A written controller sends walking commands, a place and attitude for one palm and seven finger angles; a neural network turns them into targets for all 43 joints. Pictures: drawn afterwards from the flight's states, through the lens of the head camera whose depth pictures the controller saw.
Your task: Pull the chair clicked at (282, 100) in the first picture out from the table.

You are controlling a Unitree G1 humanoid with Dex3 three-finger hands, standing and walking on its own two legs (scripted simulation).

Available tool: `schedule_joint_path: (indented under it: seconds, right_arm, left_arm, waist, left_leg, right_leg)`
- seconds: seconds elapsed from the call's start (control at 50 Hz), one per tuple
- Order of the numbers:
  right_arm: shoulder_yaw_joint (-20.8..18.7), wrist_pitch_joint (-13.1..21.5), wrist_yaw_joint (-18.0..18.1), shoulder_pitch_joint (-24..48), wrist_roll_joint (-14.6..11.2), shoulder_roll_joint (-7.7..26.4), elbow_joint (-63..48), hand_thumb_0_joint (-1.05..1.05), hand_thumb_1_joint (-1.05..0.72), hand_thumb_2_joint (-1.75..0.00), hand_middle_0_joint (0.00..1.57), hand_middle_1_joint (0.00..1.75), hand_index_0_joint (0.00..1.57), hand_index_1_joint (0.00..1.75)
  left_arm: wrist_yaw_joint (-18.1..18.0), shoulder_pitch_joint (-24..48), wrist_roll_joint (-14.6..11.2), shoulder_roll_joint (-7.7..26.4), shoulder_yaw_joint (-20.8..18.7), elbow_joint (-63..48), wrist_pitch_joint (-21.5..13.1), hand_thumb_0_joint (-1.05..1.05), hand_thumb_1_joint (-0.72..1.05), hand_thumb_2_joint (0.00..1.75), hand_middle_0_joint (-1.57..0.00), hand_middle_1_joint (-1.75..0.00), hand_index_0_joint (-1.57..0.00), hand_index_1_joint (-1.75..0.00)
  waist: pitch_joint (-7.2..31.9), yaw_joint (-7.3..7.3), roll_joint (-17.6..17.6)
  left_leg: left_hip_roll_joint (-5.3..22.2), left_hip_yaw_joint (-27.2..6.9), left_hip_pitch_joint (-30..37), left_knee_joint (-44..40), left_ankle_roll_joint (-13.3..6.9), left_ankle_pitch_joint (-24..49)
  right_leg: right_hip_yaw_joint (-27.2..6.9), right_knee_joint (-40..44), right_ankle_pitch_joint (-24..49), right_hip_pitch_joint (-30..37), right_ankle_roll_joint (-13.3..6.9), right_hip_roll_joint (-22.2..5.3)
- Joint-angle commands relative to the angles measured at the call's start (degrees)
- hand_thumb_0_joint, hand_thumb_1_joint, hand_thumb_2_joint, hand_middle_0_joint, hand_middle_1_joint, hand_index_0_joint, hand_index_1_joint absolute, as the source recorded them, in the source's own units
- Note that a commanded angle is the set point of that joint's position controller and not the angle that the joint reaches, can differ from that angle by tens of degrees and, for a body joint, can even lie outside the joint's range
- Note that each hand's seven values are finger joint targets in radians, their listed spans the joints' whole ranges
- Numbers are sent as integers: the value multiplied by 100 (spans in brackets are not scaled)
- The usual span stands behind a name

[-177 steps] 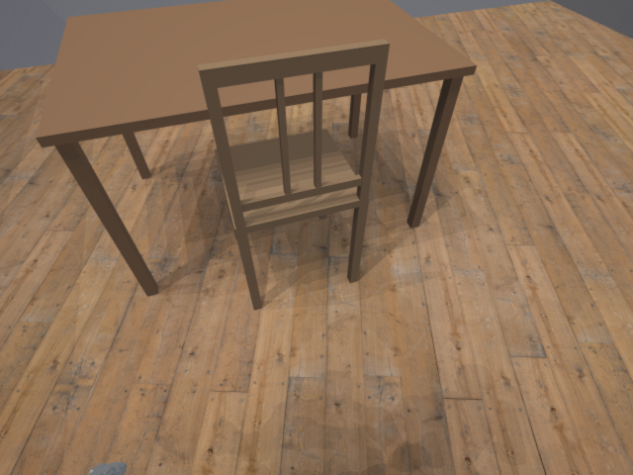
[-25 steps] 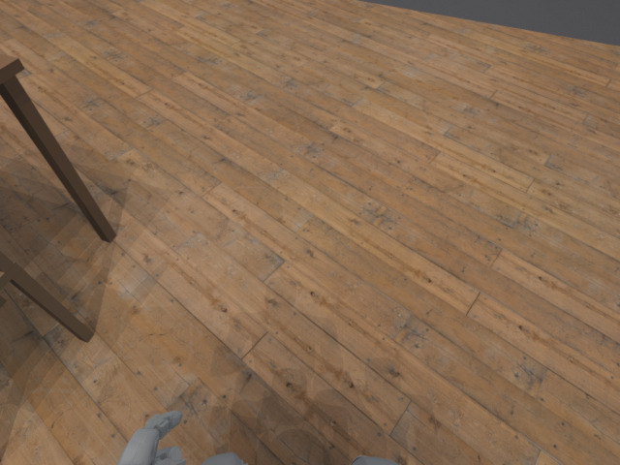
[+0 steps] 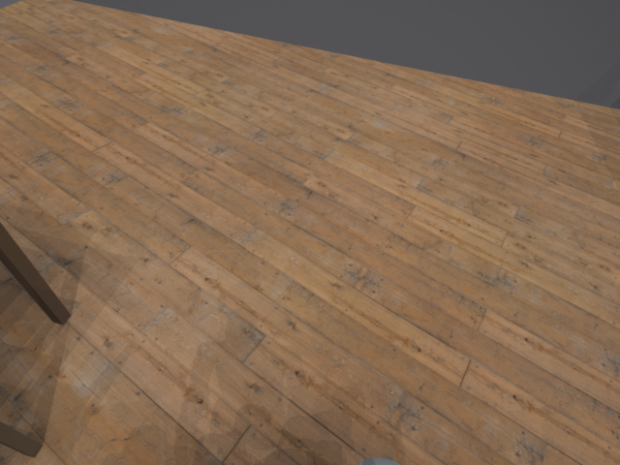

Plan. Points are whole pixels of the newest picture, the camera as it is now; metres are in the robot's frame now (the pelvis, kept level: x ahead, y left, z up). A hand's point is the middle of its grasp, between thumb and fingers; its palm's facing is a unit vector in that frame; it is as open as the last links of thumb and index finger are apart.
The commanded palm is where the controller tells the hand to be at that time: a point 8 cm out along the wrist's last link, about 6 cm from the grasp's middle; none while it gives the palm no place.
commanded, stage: walk to a spot facing it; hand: left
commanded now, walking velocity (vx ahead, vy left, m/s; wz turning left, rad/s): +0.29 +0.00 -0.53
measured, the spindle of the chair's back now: out of the picture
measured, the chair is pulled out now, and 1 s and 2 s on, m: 0.00 0.00 0.00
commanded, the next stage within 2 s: turn to face it in 0.14 s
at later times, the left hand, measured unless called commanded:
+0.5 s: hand (266, 358) +0.32 +0.09 -0.18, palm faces -0.10 -0.98 -0.17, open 7.3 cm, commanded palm none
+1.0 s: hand (182, 399) +0.24 +0.22 -0.18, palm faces +0.27 -0.93 -0.25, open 7.4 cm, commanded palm none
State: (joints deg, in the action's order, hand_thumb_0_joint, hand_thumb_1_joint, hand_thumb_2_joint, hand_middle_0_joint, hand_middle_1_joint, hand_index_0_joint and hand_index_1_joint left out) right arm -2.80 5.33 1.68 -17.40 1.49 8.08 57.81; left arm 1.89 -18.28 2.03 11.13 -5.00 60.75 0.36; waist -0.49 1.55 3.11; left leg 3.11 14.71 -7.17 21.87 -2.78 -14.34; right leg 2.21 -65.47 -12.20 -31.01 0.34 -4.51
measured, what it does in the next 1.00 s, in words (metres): walks ahead: right foot, then left foot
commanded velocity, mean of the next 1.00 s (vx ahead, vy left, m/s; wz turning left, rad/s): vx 0.05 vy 0.00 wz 0.35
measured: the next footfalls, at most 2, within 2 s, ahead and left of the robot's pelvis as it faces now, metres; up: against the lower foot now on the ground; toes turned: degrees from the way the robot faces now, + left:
right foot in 0.32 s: +0.28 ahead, -0.15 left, +0.00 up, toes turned -15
left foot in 0.74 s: +0.29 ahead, +0.07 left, +0.00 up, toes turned +16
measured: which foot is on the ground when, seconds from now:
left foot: down 0.00-0.30, up 0.32-0.72, down 0.74-1.00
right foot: up 0.00-0.30, down 0.32-0.74, up 0.76-1.00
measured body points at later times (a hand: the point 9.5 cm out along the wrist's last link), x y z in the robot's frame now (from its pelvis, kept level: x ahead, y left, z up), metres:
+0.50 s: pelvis +0.19 -0.06 -0.02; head +0.21 -0.07 +0.43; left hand +0.33 +0.14 -0.16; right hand +0.14 -0.27 -0.18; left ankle +0.16 +0.07 -0.67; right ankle +0.24 -0.14 -0.75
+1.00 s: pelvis +0.23 -0.02 -0.01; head +0.26 +0.02 +0.44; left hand +0.23 +0.27 -0.16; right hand +0.35 -0.25 -0.14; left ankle +0.25 +0.06 -0.75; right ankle +0.24 -0.19 -0.66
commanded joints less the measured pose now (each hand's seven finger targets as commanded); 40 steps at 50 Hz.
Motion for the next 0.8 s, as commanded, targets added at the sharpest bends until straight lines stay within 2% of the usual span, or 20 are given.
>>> schedule_joint_path:
  seconds: [0.0, 0.14, 0.2, 0.22, 0.24, 0.26, 0.28, 0.3, 0.32, 0.34, 0.38, 0.42, 0.48, 0.62, 0.68, 0.7, 0.72, 0.74, 0.76, 0.78]
  right_arm:
    - [-78, 79, 23, -885, -56, 665, 142, 0, -90, -90, 20, 30, 20, 30]
    - [-86, -44, 21, -1302, 15, 707, 382, 0, -90, -90, 20, 30, 20, 30]
    - [-151, -70, 25, -1107, 8, 903, 326, 0, -90, -90, 20, 30, 20, 30]
    - [-176, -82, 29, -994, -5, 992, 315, 0, -90, -90, 20, 30, 20, 30]
    - [-157, -110, 17, -949, -28, 986, 332, 0, -90, -90, 20, 30, 20, 30]
    - [-104, -105, -24, -900, -82, 867, 333, 0, -90, -90, 20, 30, 20, 30]
    - [-29, -100, -43, -1159, -201, 362, 281, 0, -90, -90, 20, 30, 20, 30]
    - [-28, -159, -3, -1130, -205, 352, 226, 0, -90, -90, 20, 30, 20, 30]
    - [-46, -212, 8, -1043, -175, 287, 223, 0, -90, -90, 20, 30, 20, 30]
    - [-52, -291, 10, -1008, -150, 294, 263, 0, -90, -90, 20, 30, 20, 30]
    - [-7, -444, 13, -905, -72, 170, 425, 0, -90, -90, 20, 30, 20, 30]
    - [7, -593, -10, -1131, -72, 73, 498, 0, -90, -90, 20, 30, 20, 30]
    - [-17, -688, -81, -948, -44, 72, 375, 0, -90, -90, 20, 30, 20, 30]
    - [-104, -659, -221, 191, -40, 300, -317, 0, -90, -90, 20, 30, 20, 30]
    - [-159, -649, -242, 61, -13, 490, -439, 0, -90, -90, 20, 30, 20, 30]
    - [-229, -625, -249, -223, -3, 752, -428, 0, -90, -90, 20, 30, 20, 30]
    - [-357, -577, -218, -460, 40, 1347, -511, 0, -90, -90, 20, 30, 20, 30]
    - [-400, -574, -158, -724, 46, 1642, -487, 0, -90, -90, 20, 30, 20, 30]
    - [-402, -547, -83, -712, 28, 1624, -420, 0, -90, -90, 20, 30, 20, 30]
    - [-364, -533, -48, -390, 8, 1565, -511, 0, -90, -90, 20, 30, 20, 30]
  left_arm:
    - [39, 415, 19, 21, 15, -422, -45, 0, 90, 90, -20, -30, -20, -30]
    - [103, 1522, -28, -61, 71, -731, -73, 0, 90, 90, -20, -30, -20, -30]
    - [105, 1269, -35, 64, 50, -715, -122, 0, 90, 90, -20, -30, -20, -30]
    - [77, 851, -28, 130, 38, -607, -156, 0, 90, 90, -20, -30, -20, -30]
    - [20, 203, 3, 244, 25, -382, -219, 0, 90, 90, -20, -30, -20, -30]
    - [-49, -625, 25, 547, -59, -127, -310, 0, 90, 90, -20, -30, -20, -30]
    - [-158, -1177, 3, 1194, -181, 19, -392, 0, 90, 90, -20, -30, -20, -30]
    - [-185, -1217, -161, 1459, -162, 29, -376, 0, 90, 90, -20, -30, -20, -30]
    - [-239, -712, -159, 1298, -108, -92, -370, 0, 90, 90, -20, -30, -20, -30]
    - [-276, -137, -151, 1062, -65, -222, -349, 0, 90, 90, -20, -30, -20, -30]
    - [-331, 505, -113, 572, 103, -357, -370, 0, 90, 90, -20, -30, -20, -30]
    - [-358, 905, -76, 483, 143, -453, -343, 0, 90, 90, -20, -30, -20, -30]
    - [-355, 947, -93, 455, 127, -526, -256, 0, 90, 90, -20, -30, -20, -30]
    - [-391, 759, -29, 730, -76, -724, -102, 0, 90, 90, -20, -30, -20, -30]
    - [-360, 737, -70, 827, -124, -804, -22, 0, 90, 90, -20, -30, -20, -30]
    - [-343, 743, -107, 761, -127, -881, 27, 0, 90, 90, -20, -30, -20, -30]
    - [-299, 682, -152, 447, -102, -1075, 65, 0, 90, 90, -20, -30, -20, -30]
    - [-299, 1178, -103, 385, -4, -1355, 70, 0, 90, 90, -20, -30, -20, -30]
    - [-320, 1261, -47, 418, -41, -1319, 92, 0, 90, 90, -20, -30, -20, -30]
    - [-299, 1247, -66, 432, -73, -1274, 69, 0, 90, 90, -20, -30, -20, -30]
  waist:
    - [-428, -222, -964]
    - [-849, -506, -1209]
    - [-590, -271, -1141]
    - [-333, -69, -1159]
    - [82, 201, -904]
    - [619, 605, -544]
    - [1443, 660, 835]
    - [1683, 495, 699]
    - [1406, 351, 438]
    - [932, 111, 536]
    - [98, -190, 12]
    - [59, -466, 33]
    - [-26, -425, 236]
    - [-117, -94, 439]
    - [-44, -212, 89]
    - [106, -379, -516]
    - [131, -465, -2170]
    - [106, -700, -2300]
    - [399, -651, -1845]
    - [412, -516, -1564]
  left_leg:
    - [1515, -630, 659, -1158, -212, 1768]
    - [1642, -14, 921, -789, -245, 2655]
    - [1749, 256, 1062, -31, -217, 3991]
    - [1757, 272, 1035, 537, -181, 4559]
    - [1615, 268, 681, 1443, -59, 4654]
    - [1345, 263, -222, 2657, 136, 3657]
    - [464, 137, -1871, 4586, 394, -900]
    - [159, -786, -2136, 5700, 392, -2264]
    - [294, -1320, -2127, 5865, 377, -1790]
    - [437, -1396, -2177, 5881, 393, -1442]
    - [657, -1461, -1875, 5326, 423, -891]
    - [630, -1360, -1532, 4624, 497, -843]
    - [485, -1111, -1641, 4220, 559, -581]
    - [421, -781, -1724, 2549, 554, -891]
    - [234, -584, -1016, 1443, 501, -200]
    - [431, -995, -539, 739, 377, 344]
    - [1651, -2959, -132, -50, -254, 1720]
    - [2374, -4018, -32, -521, -874, 2398]
    - [2207, -3933, 85, -419, -876, 2346]
    - [1996, -3609, 34, -315, -816, 2138]
  right_leg:
    - [95, 464, 357, -1053, 107, -240]
    - [624, 2235, 317, -721, -54, -33]
    - [806, 2645, 43, 36, -295, 282]
    - [845, 2781, -26, 628, -393, 411]
    - [936, 3153, 273, 1701, -442, 556]
    - [595, 3429, 1081, 3209, -501, 243]
    - [-1745, 3540, 2918, 4705, -1133, -1648]
    - [-2319, 4063, 4144, 4451, -1576, -2292]
    - [-1961, 4335, 3713, 3664, -1453, -2173]
    - [-1745, 4588, 2932, 3038, -1277, -2111]
    - [-662, 4843, 2613, 1620, -948, -1747]
    - [-19, 4983, 2024, 1045, -862, -1594]
    - [307, 5164, 1193, 1024, -769, -1443]
    - [541, 4703, 670, 1702, -765, -1802]
    - [866, 3936, 383, 1558, -442, -1639]
    - [1026, 3214, -144, 1238, -201, -1382]
    - [1293, 1933, -1581, 209, 301, -590]
    - [727, 551, -2688, -361, 419, -169]
    - [107, -169, -2332, -588, 366, -174]
    - [-86, -491, -1842, -707, 378, -199]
